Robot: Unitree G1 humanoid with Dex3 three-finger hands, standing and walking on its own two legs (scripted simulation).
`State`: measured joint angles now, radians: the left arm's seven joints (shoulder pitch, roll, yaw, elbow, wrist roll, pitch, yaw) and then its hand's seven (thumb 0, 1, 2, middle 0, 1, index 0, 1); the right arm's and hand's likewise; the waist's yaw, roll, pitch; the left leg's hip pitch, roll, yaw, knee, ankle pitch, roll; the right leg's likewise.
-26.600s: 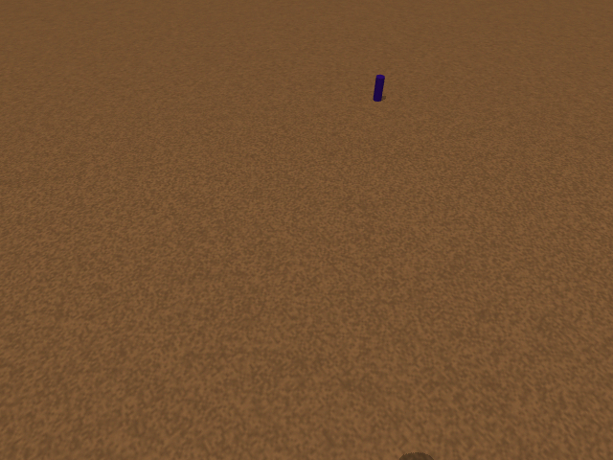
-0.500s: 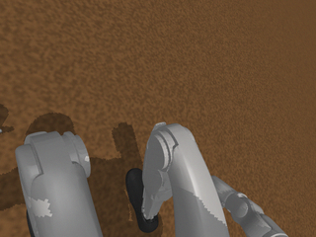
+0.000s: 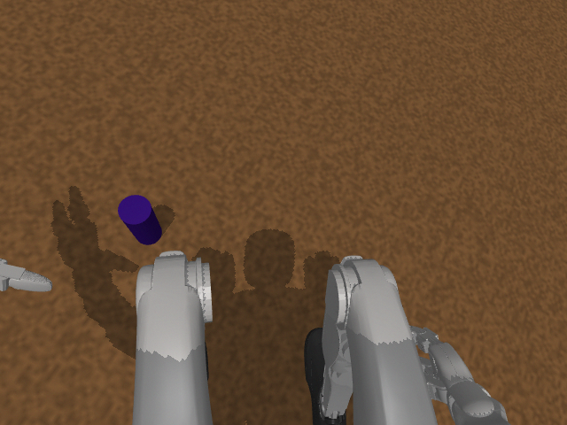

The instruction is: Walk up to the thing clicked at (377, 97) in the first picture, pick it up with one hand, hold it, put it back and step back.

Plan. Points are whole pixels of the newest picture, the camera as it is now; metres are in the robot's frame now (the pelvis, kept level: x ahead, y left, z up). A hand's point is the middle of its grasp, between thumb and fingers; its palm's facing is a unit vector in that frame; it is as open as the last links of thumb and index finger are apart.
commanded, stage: home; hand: left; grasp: from the side
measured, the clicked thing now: (142, 222) +0.42 +0.27 -0.27
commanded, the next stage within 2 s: none
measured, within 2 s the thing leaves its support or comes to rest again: neither
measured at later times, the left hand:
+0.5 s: hand out of the picture +0.25 +0.28 +0.13, palm faces +0.28 -0.87 -0.40, open 17.5 cm
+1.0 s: hand out of the picture +0.24 +0.22 +0.32, palm faces +0.28 -0.91 -0.30, open 17.6 cm
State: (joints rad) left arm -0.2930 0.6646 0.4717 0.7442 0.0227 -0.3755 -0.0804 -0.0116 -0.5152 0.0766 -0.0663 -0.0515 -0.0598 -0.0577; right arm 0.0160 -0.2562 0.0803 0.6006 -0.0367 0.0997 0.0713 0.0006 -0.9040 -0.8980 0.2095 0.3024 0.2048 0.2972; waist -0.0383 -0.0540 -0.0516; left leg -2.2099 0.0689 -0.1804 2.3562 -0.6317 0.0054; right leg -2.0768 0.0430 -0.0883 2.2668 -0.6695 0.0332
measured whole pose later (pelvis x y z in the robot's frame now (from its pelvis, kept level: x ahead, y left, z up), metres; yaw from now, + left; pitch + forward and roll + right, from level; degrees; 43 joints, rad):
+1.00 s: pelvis +0.10 +0.01 +0.36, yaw +10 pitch +10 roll -3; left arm 0.50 0.22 -0.02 -0.08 -0.01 0.29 0.18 -0.01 -0.58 0.04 -0.05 -0.05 -0.05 -0.05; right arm 0.30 -0.19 0.04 0.47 0.02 -0.06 -0.19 0.01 -0.90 -0.90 0.21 0.30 0.20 0.30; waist -0.03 0.05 -0.17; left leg -0.72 0.06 -0.03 1.04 -0.49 -0.01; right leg -0.64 -0.01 -0.04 0.96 -0.50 0.03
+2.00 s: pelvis +0.08 -0.01 +0.37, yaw +10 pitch +6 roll -2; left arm 0.48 0.20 -0.01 0.00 -0.01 0.25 0.13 -0.01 -0.58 0.03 -0.05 -0.05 -0.05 -0.05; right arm 0.28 -0.21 0.02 0.51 0.01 -0.14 -0.18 0.01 -0.90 -0.90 0.21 0.30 0.20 0.30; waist -0.02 0.04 -0.10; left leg -0.65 0.06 -0.03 0.96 -0.42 -0.03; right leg -0.58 -0.01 -0.05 0.92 -0.46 0.01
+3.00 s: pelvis +0.09 -0.01 +0.37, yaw +10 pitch +7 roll -2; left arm 0.47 0.20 -0.01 0.01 -0.01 0.25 0.14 -0.01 -0.27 0.34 -0.16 -0.21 -0.15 -0.21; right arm 0.28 -0.21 0.02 0.51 0.00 -0.14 -0.18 0.01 -0.90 -0.89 0.21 0.30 0.20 0.30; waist -0.02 0.03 -0.10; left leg -0.64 0.06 -0.02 0.95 -0.43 -0.03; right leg -0.57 -0.01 -0.04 0.91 -0.46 0.01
